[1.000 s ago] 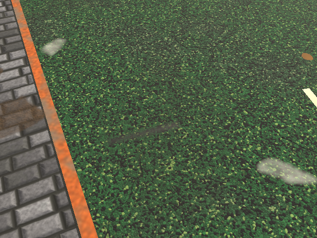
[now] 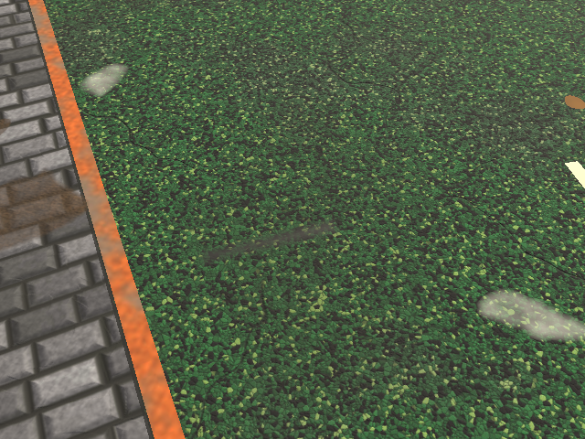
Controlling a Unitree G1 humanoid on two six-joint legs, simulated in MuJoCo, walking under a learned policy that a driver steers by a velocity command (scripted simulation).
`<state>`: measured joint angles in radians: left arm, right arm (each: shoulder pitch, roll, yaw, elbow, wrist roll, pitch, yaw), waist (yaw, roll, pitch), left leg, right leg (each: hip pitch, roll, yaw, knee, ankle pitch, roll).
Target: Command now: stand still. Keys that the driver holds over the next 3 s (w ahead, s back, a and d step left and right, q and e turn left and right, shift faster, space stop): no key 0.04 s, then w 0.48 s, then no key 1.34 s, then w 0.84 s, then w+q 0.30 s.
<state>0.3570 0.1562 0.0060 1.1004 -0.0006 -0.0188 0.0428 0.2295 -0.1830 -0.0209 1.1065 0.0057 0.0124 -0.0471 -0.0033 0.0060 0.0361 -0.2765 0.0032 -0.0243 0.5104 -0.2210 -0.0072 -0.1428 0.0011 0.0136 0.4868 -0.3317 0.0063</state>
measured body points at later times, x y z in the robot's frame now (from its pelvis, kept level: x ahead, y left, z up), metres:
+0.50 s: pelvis +0.12 +0.03 +0.01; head +0.12 +0.04 +0.46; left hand +0.20 +0.29 -0.13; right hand +0.04 -0.20 -0.14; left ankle +0.04 +0.12 -0.74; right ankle +0.13 -0.12 -0.65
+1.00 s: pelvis +0.30 -0.02 +0.00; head +0.33 -0.03 +0.45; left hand +0.39 +0.22 -0.14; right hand +0.36 -0.27 -0.15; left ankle +0.32 +0.13 -0.71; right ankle +0.39 -0.10 -0.74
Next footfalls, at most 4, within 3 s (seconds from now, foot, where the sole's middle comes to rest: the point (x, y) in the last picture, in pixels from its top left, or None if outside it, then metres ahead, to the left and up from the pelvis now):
0.72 right None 0.43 -0.10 -0.77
1.08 left None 0.38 0.12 -0.77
2.64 right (340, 314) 0.82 -0.09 -0.77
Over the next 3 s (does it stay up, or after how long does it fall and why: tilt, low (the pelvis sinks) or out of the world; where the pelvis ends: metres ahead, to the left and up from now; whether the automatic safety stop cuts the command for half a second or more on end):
stays up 0.84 0.00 0.01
